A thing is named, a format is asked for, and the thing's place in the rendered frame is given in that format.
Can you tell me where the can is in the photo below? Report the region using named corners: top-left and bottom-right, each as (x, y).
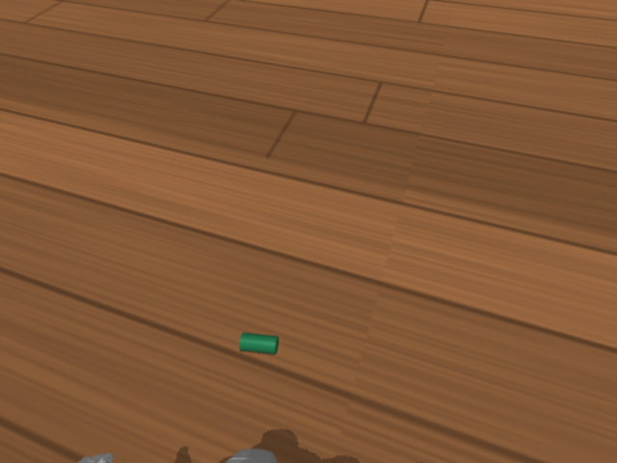
top-left (239, 333), bottom-right (279, 354)

